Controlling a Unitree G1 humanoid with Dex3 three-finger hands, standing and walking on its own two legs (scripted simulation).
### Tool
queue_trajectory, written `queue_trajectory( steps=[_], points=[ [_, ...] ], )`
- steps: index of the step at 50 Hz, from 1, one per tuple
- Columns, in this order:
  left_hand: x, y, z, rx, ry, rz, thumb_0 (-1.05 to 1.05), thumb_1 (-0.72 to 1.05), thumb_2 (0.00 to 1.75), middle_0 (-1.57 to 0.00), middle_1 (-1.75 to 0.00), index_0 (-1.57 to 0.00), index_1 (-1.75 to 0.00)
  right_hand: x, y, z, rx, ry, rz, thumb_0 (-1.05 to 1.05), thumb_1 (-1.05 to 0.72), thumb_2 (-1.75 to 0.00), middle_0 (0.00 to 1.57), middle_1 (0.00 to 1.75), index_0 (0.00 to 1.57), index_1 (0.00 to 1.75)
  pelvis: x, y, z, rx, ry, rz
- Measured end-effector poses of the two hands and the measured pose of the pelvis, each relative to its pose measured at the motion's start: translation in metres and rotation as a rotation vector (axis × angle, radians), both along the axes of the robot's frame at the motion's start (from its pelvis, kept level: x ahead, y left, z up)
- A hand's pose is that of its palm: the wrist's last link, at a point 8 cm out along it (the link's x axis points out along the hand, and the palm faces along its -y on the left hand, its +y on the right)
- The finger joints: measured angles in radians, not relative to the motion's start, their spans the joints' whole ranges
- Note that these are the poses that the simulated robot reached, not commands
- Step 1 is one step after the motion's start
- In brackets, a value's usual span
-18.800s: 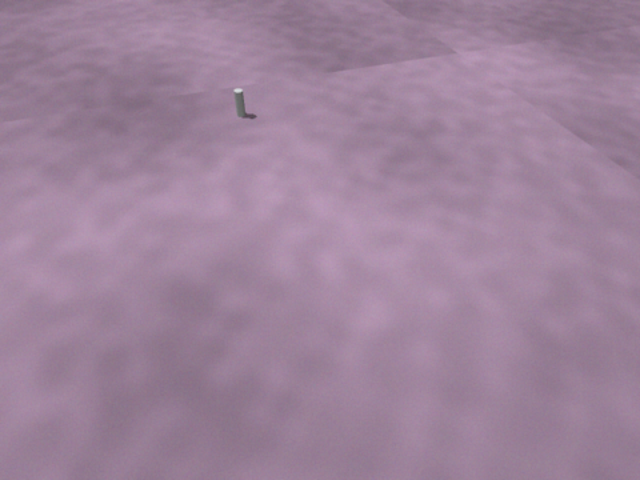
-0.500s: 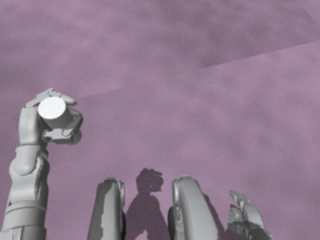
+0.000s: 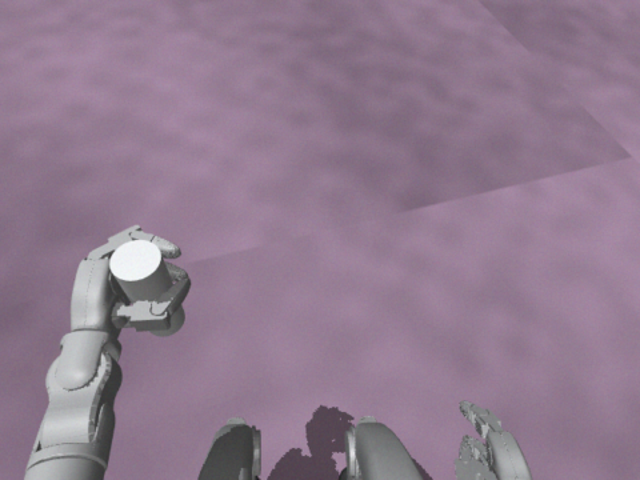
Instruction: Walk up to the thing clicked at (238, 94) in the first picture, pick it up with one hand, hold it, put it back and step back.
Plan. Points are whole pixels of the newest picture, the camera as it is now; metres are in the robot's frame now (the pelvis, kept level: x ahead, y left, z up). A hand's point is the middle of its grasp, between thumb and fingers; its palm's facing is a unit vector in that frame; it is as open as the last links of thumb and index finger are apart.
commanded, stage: lift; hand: left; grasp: from the side
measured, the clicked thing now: (152, 293) +0.35 +0.19 +0.01
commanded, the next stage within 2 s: hold in 0.74 s
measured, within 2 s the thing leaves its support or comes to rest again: neither
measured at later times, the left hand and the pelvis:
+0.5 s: hand (160, 260) +0.35 +0.16 +0.09, palm faces +0.03 -1.00 -0.02, open 6.7 cm; pelvis +0.01 -0.01 +0.05, yaw +1 degrees
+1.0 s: hand (161, 247) +0.35 +0.15 +0.11, palm faces +0.01 -1.00 +0.00, open 6.7 cm; pelvis +0.02 -0.02 +0.07, yaw +0 degrees
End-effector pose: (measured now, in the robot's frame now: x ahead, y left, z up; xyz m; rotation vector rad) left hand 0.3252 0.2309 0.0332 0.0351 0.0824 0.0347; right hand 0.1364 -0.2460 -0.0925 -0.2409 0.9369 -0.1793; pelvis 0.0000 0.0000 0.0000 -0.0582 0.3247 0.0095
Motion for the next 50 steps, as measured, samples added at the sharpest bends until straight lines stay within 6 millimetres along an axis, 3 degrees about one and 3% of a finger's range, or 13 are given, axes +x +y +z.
queue_trajectory(
  steps=[19,29,50],
  points=[
    [0.001,-0.014,0.049,-0.013,-0.019,0.000,0.04,0.02,1.07,-0.89,-1.05,-0.93,-1.04,0.000,-0.002,0.037,0.024,0.006,0.000,0.01,-0.90,-0.89,0.21,0.30,0.20,0.30,0.013,-0.008,0.042,0.023,-0.094,0.001],
    [0.003,-0.019,0.063,-0.020,-0.027,-0.011,0.04,0.02,1.07,-0.89,-1.05,-0.93,-1.04,0.005,-0.011,0.053,0.013,-0.005,0.001,0.01,-0.90,-0.89,0.21,0.30,0.20,0.30,0.017,-0.013,0.056,0.031,-0.132,0.002],
    [0.005,-0.025,0.082,-0.035,-0.043,-0.019,0.04,0.02,1.07,-0.89,-1.05,-0.92,-1.05,0.009,-0.014,0.063,0.020,-0.003,-0.004,0.01,-0.90,-0.89,0.21,0.30,0.20,0.30,0.023,-0.017,0.070,0.040,-0.180,-0.002]
  ],
)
